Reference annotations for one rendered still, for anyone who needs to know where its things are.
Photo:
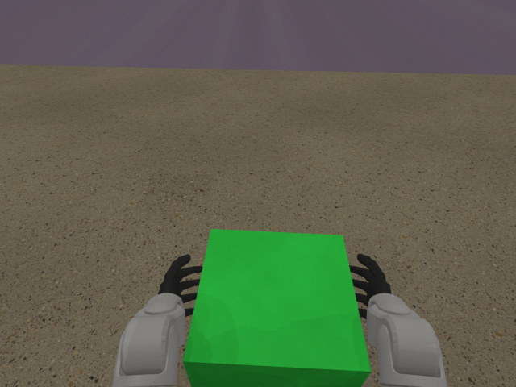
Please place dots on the robot right hand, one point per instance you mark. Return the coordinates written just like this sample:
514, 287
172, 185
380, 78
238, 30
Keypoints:
376, 282

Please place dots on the right robot forearm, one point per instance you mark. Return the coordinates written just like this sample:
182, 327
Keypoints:
409, 354

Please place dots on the robot left hand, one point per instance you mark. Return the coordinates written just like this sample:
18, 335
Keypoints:
172, 278

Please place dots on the carton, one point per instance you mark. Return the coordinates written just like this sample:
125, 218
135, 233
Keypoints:
275, 309

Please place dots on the left robot forearm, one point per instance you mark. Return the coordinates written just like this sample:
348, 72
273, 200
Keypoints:
148, 348

